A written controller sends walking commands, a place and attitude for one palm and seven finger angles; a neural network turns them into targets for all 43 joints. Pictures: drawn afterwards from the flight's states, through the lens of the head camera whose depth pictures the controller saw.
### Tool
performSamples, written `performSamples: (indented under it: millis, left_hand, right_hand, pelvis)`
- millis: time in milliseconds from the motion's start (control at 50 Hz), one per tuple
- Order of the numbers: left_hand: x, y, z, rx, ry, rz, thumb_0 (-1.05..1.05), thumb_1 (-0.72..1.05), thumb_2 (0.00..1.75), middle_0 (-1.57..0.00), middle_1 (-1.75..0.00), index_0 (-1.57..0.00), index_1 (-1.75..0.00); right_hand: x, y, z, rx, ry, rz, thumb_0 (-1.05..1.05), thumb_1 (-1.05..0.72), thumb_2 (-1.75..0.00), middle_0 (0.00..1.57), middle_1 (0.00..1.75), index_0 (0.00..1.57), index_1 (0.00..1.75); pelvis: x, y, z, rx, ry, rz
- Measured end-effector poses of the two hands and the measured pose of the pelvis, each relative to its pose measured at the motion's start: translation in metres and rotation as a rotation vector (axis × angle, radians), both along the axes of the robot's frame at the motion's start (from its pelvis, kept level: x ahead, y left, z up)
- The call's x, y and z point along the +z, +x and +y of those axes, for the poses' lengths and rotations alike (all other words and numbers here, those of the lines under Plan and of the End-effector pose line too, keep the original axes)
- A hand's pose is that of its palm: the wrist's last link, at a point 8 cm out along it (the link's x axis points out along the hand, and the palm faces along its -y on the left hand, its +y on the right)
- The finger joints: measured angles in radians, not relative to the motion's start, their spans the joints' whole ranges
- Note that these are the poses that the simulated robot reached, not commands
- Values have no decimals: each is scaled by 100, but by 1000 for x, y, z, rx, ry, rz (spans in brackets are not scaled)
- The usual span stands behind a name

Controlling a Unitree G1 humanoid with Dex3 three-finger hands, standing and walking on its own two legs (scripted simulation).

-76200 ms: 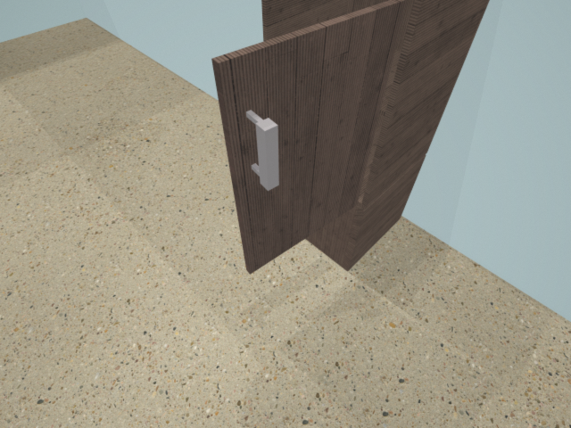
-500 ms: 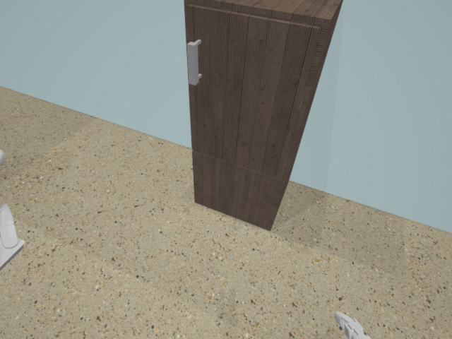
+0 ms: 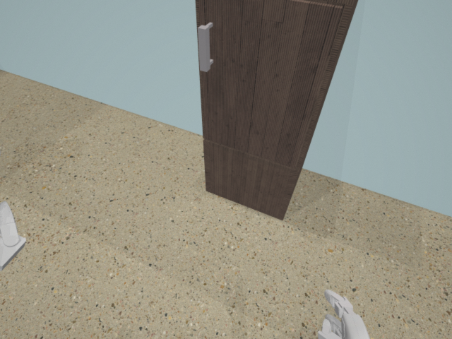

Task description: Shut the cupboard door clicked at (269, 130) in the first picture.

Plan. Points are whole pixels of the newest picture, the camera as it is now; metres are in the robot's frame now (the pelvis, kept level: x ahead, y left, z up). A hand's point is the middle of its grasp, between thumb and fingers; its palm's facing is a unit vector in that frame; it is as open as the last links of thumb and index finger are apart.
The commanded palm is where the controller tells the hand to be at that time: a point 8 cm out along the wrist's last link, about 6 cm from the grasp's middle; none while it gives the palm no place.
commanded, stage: stop stepping back and stand still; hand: left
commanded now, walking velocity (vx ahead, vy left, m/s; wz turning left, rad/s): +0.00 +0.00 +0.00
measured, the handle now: (207, 46) +0.94 +0.10 +0.09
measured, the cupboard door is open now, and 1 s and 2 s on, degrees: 0 0 0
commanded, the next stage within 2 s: let the arm hang, fingers relaxed in 0.02 s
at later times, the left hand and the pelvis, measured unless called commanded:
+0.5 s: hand out of the picture -0.02 +0.19 -0.18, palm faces +0.05 -0.98 -0.17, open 7.0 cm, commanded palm none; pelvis -0.02 +0.01 +0.00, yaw +2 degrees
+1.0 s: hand out of the picture -0.08 +0.19 -0.17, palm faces +0.06 -0.98 -0.18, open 7.4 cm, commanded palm none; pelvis -0.04 +0.03 +0.01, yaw +1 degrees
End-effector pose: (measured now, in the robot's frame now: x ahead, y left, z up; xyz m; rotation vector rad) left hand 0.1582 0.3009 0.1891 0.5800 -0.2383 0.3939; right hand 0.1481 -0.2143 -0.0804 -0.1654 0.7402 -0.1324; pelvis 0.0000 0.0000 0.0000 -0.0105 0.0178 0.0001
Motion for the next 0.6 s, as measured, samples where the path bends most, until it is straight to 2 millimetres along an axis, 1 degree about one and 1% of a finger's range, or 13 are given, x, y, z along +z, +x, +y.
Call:
performSamples:
  millis: [120, 140, 160, 180, 220, 260, 300, 340, 380, 400, 480, 540, 600]
  left_hand:
    - [-12, -4, 1, 19, -53, 33, 1, 89, 90, -21, -30, -21, -30]
    - [-19, -2, 2, 13, -55, 53, 1, 89, 90, -21, -30, -21, -30]
    - [-35, 2, 5, 8, -73, 116, 1, 89, 90, -21, -30, -21, -30]
    - [-58, 7, 7, 10, -106, 208, 0, 89, 90, -20, -30, -21, -30]
    - [-116, 10, 7, 28, -197, 440, 0, 90, 90, -20, -30, -20, -30]
    - [-177, -1, 0, 47, -292, 688, 0, 90, 90, -20, -30, -20, -30]
    - [-231, -26, -16, 55, -377, 911, 0, 90, 90, -20, -30, -20, -30]
    - [-276, -58, -35, 60, -462, 1101, 0, 90, 90, -20, -30, -20, -30]
    - [-309, -94, -57, 66, -547, 1262, 1, 91, 90, -20, -30, -20, -30]
    - [-320, -112, -66, 80, -589, 1326, 1, 91, 90, -20, -30, -20, -30]
    - [-336, -168, -59, 207, -662, 1453, -1, 99, 89, -21, -30, -21, -30]
    - [-335, -207, -54, 270, -679, 1546, -1, 98, 89, -20, -30, -20, -30]
    - [-330, -238, -50, 324, -680, 1621, -1, 96, 89, -20, -30, -20, -30]
  right_hand:
    - [2, 8, -2, -1, -16, -1, 1, -90, -90, 20, 30, 20, 30]
    - [2, 10, -3, 16, -14, -7, 1, -90, -90, 20, 30, 20, 30]
    - [-1, 11, -6, 44, -14, -5, 1, -90, -90, 20, 30, 20, 30]
    - [-6, 12, -9, 67, -18, 5, 1, -90, -90, 20, 30, 20, 30]
    - [-16, 10, -17, 87, -31, 40, 1, -90, -90, 20, 30, 20, 30]
    - [-23, 3, -24, 80, -44, 79, 1, -90, -90, 20, 30, 20, 30]
    - [-26, -11, -29, 61, -56, 127, 1, -90, -90, 20, 30, 20, 30]
    - [-29, -31, -33, 40, -70, 195, 1, -90, -90, 20, 30, 20, 30]
    - [-32, -57, -34, 20, -82, 282, 1, -90, -90, 20, 30, 20, 30]
    - [-33, -71, -34, 10, -87, 330, 1, -90, -90, 20, 30, 20, 30]
    - [-39, -127, -28, -16, -90, 531, 1, -90, -90, 20, 30, 19, 30]
    - [-44, -161, -19, -41, -68, 641, 1, -90, -90, 20, 30, 19, 30]
    - [-49, -185, -8, -65, -34, 705, 1, -90, -90, 20, 30, 19, 30]
  pelvis:
    - [0, 3, 2, 3, 5, -9]
    - [0, 1, 3, 9, 2, -9]
    - [-2, -1, 5, 15, 0, -10]
    - [-4, -3, 8, 19, 0, -9]
    - [-7, -9, 12, 23, 2, -11]
    - [-8, -15, 15, 27, 3, -17]
    - [-8, -18, 15, 29, 6, -24]
    - [-7, -20, 14, 30, 9, -30]
    - [-5, -21, 13, 30, 9, -36]
    - [-4, -21, 13, 31, 7, -39]
    - [1, -23, 11, 40, -5, -41]
    - [4, -24, 12, 41, -9, -45]
    - [6, -26, 16, 37, -9, -49]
